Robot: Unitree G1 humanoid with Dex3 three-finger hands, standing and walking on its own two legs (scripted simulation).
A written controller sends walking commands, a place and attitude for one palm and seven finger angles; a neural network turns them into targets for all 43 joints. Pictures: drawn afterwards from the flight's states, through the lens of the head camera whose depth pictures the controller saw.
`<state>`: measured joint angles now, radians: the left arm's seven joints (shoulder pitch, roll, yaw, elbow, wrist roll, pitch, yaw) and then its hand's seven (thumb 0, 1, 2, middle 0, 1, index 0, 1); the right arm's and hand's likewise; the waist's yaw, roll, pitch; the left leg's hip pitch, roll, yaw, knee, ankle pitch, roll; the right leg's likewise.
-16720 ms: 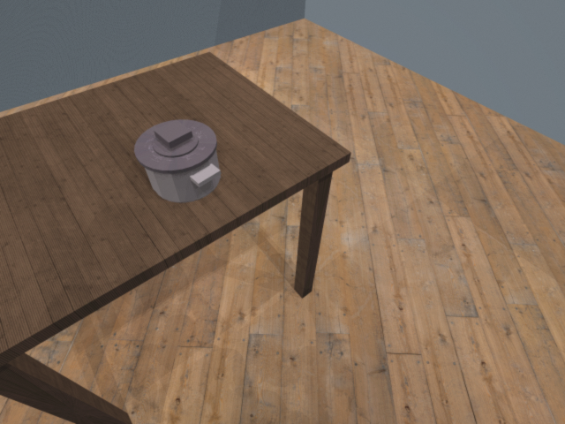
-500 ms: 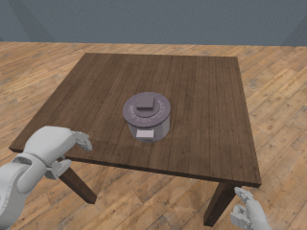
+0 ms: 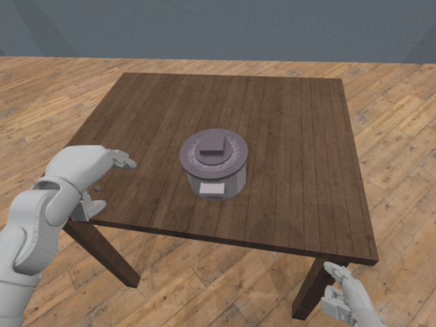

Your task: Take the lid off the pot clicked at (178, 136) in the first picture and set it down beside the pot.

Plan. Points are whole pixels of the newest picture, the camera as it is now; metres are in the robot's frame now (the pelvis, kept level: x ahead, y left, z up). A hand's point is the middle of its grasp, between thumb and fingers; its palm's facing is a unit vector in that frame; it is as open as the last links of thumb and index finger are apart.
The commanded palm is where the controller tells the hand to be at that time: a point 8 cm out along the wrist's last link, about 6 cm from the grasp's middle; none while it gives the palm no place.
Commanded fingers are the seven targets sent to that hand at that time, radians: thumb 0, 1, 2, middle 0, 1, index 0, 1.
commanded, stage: move the open hand above the knob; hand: left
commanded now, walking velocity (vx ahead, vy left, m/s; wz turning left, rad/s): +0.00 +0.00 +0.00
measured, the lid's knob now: (212, 144) +0.47 +0.07 +0.06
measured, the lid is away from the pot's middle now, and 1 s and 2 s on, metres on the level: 0.00 0.00 0.00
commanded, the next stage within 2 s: none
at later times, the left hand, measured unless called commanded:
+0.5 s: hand (133, 154) +0.36 +0.19 +0.14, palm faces -0.17 -0.04 -0.98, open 9.9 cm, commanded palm +0.34 +0.17 +0.20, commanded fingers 0.00 -0.27 1.40 -0.84 -0.08 -0.84 -0.08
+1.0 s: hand (177, 152) +0.39 +0.12 +0.13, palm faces -0.21 +0.01 -0.98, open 9.9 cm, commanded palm +0.38 +0.13 +0.20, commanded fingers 0.00 -0.27 1.40 -0.84 -0.08 -0.84 -0.08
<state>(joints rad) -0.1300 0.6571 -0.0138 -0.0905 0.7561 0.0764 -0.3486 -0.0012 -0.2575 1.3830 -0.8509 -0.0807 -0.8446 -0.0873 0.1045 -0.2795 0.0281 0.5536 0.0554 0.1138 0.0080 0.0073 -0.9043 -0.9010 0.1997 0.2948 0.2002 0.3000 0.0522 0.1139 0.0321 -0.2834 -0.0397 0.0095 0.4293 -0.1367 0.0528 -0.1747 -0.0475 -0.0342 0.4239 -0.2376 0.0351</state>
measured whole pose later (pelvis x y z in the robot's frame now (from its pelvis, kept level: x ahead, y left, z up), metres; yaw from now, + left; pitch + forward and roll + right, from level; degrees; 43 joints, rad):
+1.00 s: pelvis +0.02 -0.03 +0.00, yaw +0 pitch +0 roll +1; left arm -0.48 0.54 -0.29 0.10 0.83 0.18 -0.36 0.00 -0.26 1.40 -0.86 -0.08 -0.85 -0.09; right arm 0.10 -0.27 0.05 0.58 0.06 0.13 0.02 0.01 -0.91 -0.90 0.20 0.29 0.26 0.33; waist 0.01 0.10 0.02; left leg -0.28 -0.02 0.00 0.46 -0.18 0.01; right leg -0.20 -0.03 -0.03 0.51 -0.31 0.00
